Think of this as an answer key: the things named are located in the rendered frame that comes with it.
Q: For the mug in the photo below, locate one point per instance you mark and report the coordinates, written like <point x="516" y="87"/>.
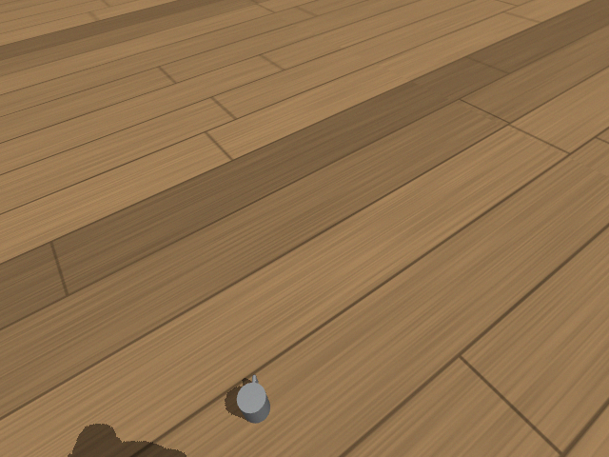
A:
<point x="253" y="402"/>

